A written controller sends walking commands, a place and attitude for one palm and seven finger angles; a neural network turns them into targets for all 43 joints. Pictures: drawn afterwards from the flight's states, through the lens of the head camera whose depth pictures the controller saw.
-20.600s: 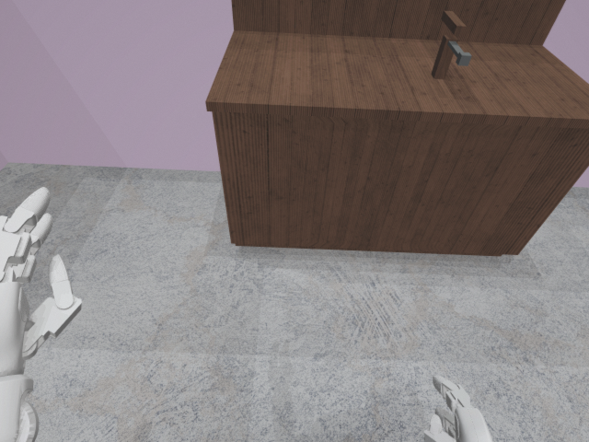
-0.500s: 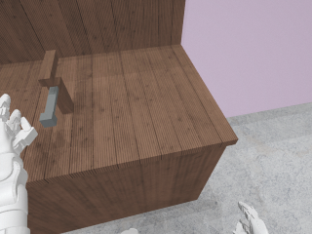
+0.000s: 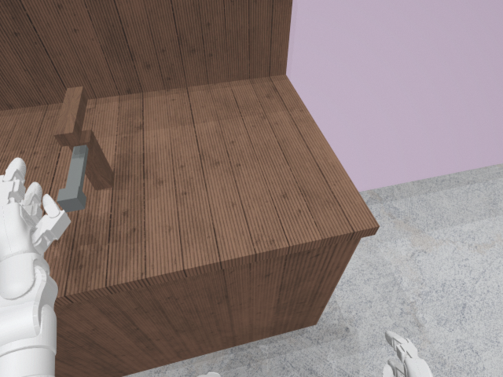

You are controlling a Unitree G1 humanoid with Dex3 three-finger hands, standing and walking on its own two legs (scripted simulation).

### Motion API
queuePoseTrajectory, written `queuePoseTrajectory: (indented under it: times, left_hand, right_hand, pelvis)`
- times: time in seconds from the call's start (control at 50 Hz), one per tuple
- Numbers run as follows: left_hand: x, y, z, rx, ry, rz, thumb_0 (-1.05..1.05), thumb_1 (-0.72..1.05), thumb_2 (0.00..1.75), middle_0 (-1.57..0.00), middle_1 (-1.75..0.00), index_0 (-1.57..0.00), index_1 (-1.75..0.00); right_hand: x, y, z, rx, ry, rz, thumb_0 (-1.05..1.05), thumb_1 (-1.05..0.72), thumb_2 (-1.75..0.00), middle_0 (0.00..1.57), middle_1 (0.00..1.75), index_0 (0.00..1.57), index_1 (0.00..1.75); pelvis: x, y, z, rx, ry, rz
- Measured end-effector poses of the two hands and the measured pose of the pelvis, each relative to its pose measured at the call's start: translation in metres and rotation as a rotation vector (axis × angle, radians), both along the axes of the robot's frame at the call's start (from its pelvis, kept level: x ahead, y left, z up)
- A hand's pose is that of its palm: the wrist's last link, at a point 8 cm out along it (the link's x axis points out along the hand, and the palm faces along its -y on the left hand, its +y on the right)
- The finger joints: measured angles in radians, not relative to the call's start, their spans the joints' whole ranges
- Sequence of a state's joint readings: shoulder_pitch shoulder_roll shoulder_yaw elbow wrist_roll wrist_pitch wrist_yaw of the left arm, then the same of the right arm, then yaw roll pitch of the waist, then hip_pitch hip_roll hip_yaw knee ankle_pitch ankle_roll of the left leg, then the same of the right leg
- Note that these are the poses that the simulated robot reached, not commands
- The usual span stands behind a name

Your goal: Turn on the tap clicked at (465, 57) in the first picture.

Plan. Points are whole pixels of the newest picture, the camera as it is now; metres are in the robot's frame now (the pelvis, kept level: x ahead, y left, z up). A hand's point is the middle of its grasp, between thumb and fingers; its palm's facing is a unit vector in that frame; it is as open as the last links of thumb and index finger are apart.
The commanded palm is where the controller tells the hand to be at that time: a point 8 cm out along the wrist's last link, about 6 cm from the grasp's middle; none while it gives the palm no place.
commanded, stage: push the lever round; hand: left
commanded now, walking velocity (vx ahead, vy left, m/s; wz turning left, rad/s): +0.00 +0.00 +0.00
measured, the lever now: (72, 199) +0.34 +0.31 +0.11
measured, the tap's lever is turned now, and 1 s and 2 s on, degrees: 0 27 50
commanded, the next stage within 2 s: none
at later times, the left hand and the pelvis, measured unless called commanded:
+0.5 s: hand (86, 212) +0.32 +0.28 +0.10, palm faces +0.58 -0.81 -0.05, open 7.7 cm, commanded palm +0.28 +0.29 +0.11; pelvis +0.00 +0.00 +0.00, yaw +1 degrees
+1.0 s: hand (115, 201) +0.34 +0.24 +0.10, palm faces +0.67 -0.74 -0.04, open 7.8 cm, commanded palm +0.30 +0.26 +0.11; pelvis +0.00 -0.01 +0.00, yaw +1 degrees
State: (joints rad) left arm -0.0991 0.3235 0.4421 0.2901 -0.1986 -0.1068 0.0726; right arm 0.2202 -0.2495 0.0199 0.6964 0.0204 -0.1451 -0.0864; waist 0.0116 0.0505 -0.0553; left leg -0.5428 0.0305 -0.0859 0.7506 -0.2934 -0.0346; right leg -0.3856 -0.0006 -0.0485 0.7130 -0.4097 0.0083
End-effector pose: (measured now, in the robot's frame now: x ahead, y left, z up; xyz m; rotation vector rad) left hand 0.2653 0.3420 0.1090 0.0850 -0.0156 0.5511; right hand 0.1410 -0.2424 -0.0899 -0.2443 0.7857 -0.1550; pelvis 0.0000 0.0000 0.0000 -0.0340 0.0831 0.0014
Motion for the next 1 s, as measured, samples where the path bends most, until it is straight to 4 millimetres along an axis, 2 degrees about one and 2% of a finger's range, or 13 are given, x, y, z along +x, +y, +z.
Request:
queuePoseTrajectory:
  times: [0.16, 0.34, 0.62, 1.0]
  left_hand:
    - [0.000, -0.002, -0.001, -0.006, -0.002, 0.010, 0.02, 0.90, 0.90, -0.16, -0.15, -0.15, -0.15]
    - [0.002, -0.013, -0.003, -0.018, -0.019, 0.044, 0.01, 0.91, 0.90, -0.16, -0.15, -0.15, -0.15]
    - [0.014, -0.050, -0.003, -0.019, -0.027, 0.081, 0.03, 0.94, 0.91, -0.16, -0.15, -0.15, -0.15]
    - [0.026, -0.074, -0.002, -0.036, -0.009, 0.179, 0.01, 0.91, 0.90, -0.16, -0.15, -0.15, -0.15]
  right_hand:
    - [0.005, 0.001, 0.001, -0.002, -0.007, 0.012, 0.02, -0.90, -0.90, 0.20, 0.30, 0.20, 0.30]
    - [0.010, 0.006, -0.001, -0.003, 0.000, 0.043, 0.02, -0.90, -0.90, 0.20, 0.30, 0.20, 0.30]
    - [0.013, 0.015, 0.000, 0.026, -0.019, 0.061, 0.02, -0.90, -0.90, 0.20, 0.30, 0.20, 0.30]
    - [0.011, 0.003, -0.003, 0.016, 0.035, 0.041, 0.02, -0.90, -0.90, 0.20, 0.30, 0.20, 0.30]
  pelvis:
    - [-0.001, 0.000, 0.000, -0.002, -0.002, 0.005]
    - [-0.003, 0.001, -0.001, -0.003, -0.002, 0.018]
    - [-0.005, 0.001, -0.002, 0.001, -0.012, 0.013]
    - [-0.002, -0.006, -0.001, 0.004, -0.012, 0.013]
